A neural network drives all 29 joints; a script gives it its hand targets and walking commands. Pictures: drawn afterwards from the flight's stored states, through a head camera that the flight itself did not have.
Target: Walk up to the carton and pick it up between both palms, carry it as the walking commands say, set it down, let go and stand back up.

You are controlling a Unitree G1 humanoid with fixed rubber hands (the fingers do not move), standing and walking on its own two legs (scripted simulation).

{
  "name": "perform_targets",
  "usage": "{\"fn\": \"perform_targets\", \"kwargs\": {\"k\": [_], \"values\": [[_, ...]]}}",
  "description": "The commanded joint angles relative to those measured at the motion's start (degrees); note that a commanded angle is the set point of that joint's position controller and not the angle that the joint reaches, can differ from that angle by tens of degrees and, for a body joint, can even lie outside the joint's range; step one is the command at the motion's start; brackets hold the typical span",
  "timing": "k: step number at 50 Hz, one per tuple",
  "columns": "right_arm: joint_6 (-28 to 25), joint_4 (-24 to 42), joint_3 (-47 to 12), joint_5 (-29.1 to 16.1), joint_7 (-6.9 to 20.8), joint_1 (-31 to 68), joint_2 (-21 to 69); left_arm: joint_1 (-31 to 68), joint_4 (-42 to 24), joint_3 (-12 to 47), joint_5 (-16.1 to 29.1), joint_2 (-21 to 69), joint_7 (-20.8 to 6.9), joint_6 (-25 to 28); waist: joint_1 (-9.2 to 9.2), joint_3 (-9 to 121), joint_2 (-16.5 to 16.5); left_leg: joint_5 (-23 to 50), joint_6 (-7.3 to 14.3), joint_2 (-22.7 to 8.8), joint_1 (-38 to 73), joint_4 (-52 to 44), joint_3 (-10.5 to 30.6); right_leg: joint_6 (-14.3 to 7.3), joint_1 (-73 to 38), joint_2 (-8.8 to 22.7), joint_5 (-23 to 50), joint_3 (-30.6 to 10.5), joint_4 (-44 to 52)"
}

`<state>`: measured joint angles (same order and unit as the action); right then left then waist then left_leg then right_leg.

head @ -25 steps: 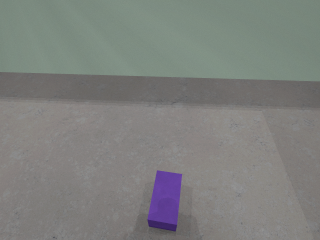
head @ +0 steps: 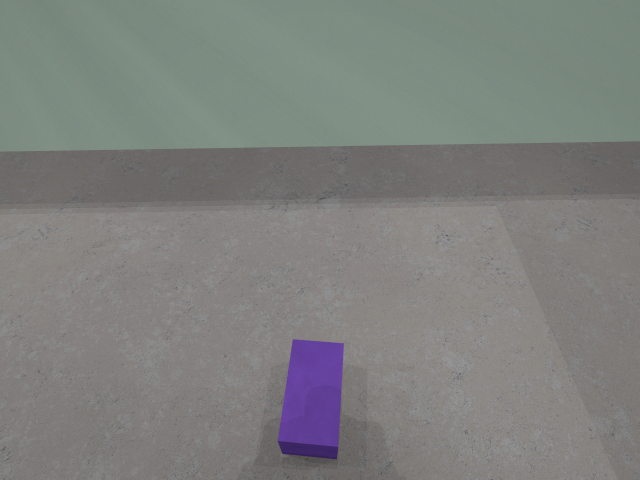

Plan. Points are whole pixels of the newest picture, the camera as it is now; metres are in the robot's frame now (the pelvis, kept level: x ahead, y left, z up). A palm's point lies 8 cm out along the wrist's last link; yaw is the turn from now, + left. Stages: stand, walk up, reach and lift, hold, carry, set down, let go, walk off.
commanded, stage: walk up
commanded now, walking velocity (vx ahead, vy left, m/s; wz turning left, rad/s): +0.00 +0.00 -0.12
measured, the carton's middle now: (314, 397) +0.45 +0.05 -0.70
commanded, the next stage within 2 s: none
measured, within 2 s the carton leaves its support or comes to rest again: neither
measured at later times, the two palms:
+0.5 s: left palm out of the picture +0.05 +0.22 -0.14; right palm out of the picture +0.00 -0.23 -0.15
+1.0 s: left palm out of the picture +0.07 +0.23 -0.14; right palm out of the picture +0.00 -0.24 -0.15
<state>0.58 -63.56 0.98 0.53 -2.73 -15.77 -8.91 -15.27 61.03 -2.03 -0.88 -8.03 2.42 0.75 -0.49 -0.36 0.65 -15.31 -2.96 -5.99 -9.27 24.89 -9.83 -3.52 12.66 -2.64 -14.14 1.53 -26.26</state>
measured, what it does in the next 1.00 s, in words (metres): stands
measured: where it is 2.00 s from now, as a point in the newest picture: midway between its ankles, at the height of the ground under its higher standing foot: outside the picture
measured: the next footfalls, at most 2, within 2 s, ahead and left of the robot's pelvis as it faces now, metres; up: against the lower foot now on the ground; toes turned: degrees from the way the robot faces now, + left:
none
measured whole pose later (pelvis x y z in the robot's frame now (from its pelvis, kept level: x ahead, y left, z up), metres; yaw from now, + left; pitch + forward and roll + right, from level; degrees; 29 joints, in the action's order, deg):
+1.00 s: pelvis +0.01 +0.00 -0.01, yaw -3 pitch +1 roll +2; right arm 1.6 -60.5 1.6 0.6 -2.8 -15.2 -10.0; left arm -13.0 58.8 -2.7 -1.1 -9.6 2.5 0.8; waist -1.3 -1.1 -0.7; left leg -17.8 -3.0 -6.3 -8.9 27.4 -13.4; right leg -3.7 15.6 -3.1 -17.3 -1.9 -32.3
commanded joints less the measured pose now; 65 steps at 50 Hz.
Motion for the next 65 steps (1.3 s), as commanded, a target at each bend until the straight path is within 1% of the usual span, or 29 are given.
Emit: {"fn": "perform_targets", "kwargs": {"k": [1, 11, 24, 33, 41, 44, 47, 49, 50, 52, 54, 55, 57, 59, 61, 62, 63, 64, 65], "values": [[-0.2, 0.6, 0.7, 0.1, -0.2, -4.1, -4.2, -2.4, -1.5, -0.7, 0.1, -4.5, -0.1, 0.3, -0.28, -1.3, -1.3, 3.6, 0.8, -3.6, 1.5, -3.8, 3.6, -0.8, 1.7, 8.1, 17.6, -7.4, 3.6], [0.2, 1.6, 0.7, 0.1, -0.4, -3.5, -4.4, -1.7, -2.8, -1.1, 0.0, -5.0, 0.0, 0.1, -0.21, -1.3, -1.1, 2.8, 1.7, -3.8, 1.9, -3.1, 2.7, -1.2, 3.1, 7.5, 17.0, -7.5, 1.9], [0.5, 2.5, 1.0, 0.1, -0.3, -3.3, -4.8, -1.4, -3.1, -1.3, -0.2, -6.1, 0.2, 0.4, -0.35, -0.8, -2.1, 0.9, 2.1, -3.0, 2.9, -1.4, 2.4, -2.0, 4.6, 7.9, 17.0, -10.5, 2.2], [0.6, 3.0, 1.4, 0.1, -0.4, -2.8, -5.5, -0.5, -3.0, -1.4, -0.2, -6.0, 0.2, 0.3, -0.57, -0.9, -1.1, 2.6, 2.9, -3.9, 3.9, -1.4, 2.1, -1.5, 6.3, 6.5, 16.1, -9.2, 0.1], [0.8, 3.6, 1.3, 0.1, -0.2, -2.3, -5.5, -0.4, -3.2, -1.6, -0.4, -7.0, 0.3, 0.4, -0.49, -0.6, -2.7, 0.1, 2.8, -2.8, 3.3, -0.2, 2.0, -2.2, 6.3, 7.7, 15.9, -12.2, 1.4], [0.7, 3.6, 1.4, 0.1, -0.2, -2.7, -5.7, 0.1, -3.4, -1.6, -0.3, -6.8, 0.3, 0.4, -0.81, -0.6, -2.4, 1.1, 2.9, -3.1, 4.1, -0.7, 2.2, -1.9, 6.9, 7.0, 16.0, -11.6, 0.7], [0.7, 3.8, 1.5, 0.1, -0.2, -3.1, -6.1, 0.4, -3.8, -1.5, -0.2, -6.4, 0.3, 0.4, -1.02, -0.6, -1.1, 3.0, 3.3, -4.1, 4.7, -1.5, 2.3, -1.4, 7.5, 5.9, 15.9, -9.7, -0.9], [0.8, 4.2, 1.4, 0.1, -0.3, -3.1, -6.2, 0.0, -4.0, -1.5, -0.2, -6.3, 0.2, 0.4, -0.85, -0.6, -0.5, 3.4, 3.6, -4.3, 4.6, -1.6, 2.2, -1.2, 7.4, 5.8, 15.7, -9.0, -1.3], [0.9, 4.4, 1.4, 0.1, -0.3, -3.0, -6.2, -0.4, -4.1, -1.5, -0.3, -6.4, 0.2, 0.4, -0.65, -0.6, -0.6, 3.0, 3.5, -4.1, 4.2, -1.3, 2.0, -1.3, 7.0, 6.2, 15.8, -9.4, -0.9], [1.1, 4.7, 1.2, 0.0, -0.1, -2.7, -5.9, -1.2, -4.1, -1.6, -0.4, -7.1, 0.3, 0.5, -0.25, -0.5, -1.9, 0.7, 3.3, -3.0, 3.1, -0.2, 1.5, -1.9, 6.0, 7.6, 16.1, -11.7, 0.7], [1.1, 4.8, 1.1, 0.0, 0.0, -2.8, -5.6, -1.4, -4.1, -1.7, -0.5, -7.8, 0.4, 0.5, -0.37, -0.4, -3.6, -1.7, 2.9, -2.1, 2.6, 0.5, 1.8, -2.5, 5.7, 8.6, 16.2, -14.1, 2.1], [1.1, 4.7, 1.1, 0.0, 0.0, -3.0, -5.6, -0.9, -4.1, -1.7, -0.5, -7.8, 0.4, 0.5, -0.64, -0.4, -4.0, -1.8, 2.9, -2.0, 3.0, 0.3, 2.0, -2.6, 6.1, 8.5, 16.2, -14.4, 2.2], [0.8, 4.5, 1.2, 0.0, 0.0, -3.7, -6.0, 0.1, -4.2, -1.6, -0.3, -7.3, 0.3, 0.5, -1.28, -0.6, -3.4, 0.0, 3.1, -2.6, 4.4, -0.7, 2.4, -2.0, 7.3, 7.3, 16.3, -13.0, 1.1], [0.7, 4.5, 1.4, 0.1, -0.1, -4.5, -6.5, 0.6, -4.5, -1.5, -0.1, -6.4, 0.3, 0.5, -1.66, -0.7, -1.2, 3.2, 3.5, -4.1, 5.7, -2.1, 2.8, -1.2, 8.3, 5.5, 15.9, -9.9, -1.4], [0.8, 5.0, 1.5, 0.1, -0.2, -4.6, -6.9, 0.1, -4.9, -1.3, 0.0, -5.8, 0.2, 0.5, -1.39, -0.9, 0.8, 5.1, 4.2, -5.3, 5.7, -2.8, 2.8, -0.6, 8.6, 4.7, 14.5, -7.7, -2.8], [1.0, 5.3, 1.4, 0.1, -0.3, -4.3, -6.8, -0.5, -5.0, -1.3, -0.1, -5.8, 0.2, 0.5, -1.01, -1.0, 0.9, 4.9, 4.2, -5.1, 5.1, -2.6, 2.4, -0.6, 8.2, 5.1, 14.3, -7.6, -2.5], [1.2, 5.6, 1.3, 0.1, -0.2, -3.9, -6.5, -1.3, -4.9, -1.3, -0.3, -6.2, 0.3, 0.6, -0.57, -1.0, 0.4, 3.9, 4.1, -4.4, 4.3, -1.8, 1.7, -0.9, 7.4, 5.9, 15.1, -8.5, -1.6], [1.3, 5.7, 1.2, 0.0, -0.1, -3.5, -6.2, -2.3, -4.7, -1.4, -0.4, -6.8, 0.3, 0.6, -0.17, -0.8, -0.8, 1.9, 3.7, -3.4, 3.2, -0.7, 1.2, -1.4, 6.1, 7.2, 16.1, -10.4, -0.3], [1.5, 5.9, 1.1, 0.0, 0.0, -3.3, -6.0, -3.1, -4.5, -1.5, -0.5, -7.6, 0.4, 0.6, 0.1, -0.5, -2.5, -1.0, 3.3, -2.2, 2.0, 0.6, 1.1, -2.1, 5.0, 8.7, 16.5, -13.2, 1.4]]}}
